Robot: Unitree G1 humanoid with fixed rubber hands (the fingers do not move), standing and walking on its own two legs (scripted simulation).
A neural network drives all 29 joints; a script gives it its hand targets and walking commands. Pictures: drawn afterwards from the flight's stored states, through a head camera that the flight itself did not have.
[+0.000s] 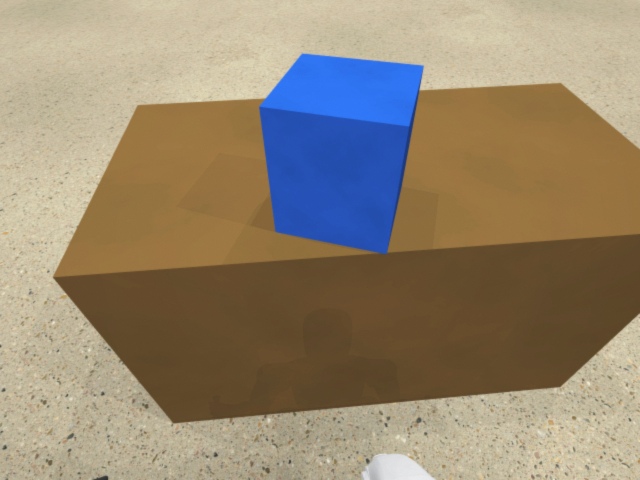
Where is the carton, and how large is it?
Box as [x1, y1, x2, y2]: [259, 53, 423, 253]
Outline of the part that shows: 302,53 259,106 275,231 386,253 403,176 423,66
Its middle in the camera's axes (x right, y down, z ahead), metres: +0.05 -0.15 +0.68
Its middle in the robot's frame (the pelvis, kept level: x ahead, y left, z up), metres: +0.61 -0.04 +0.09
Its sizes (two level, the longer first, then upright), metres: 0.210 0.200 0.250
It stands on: a pedestal, 0.72 m high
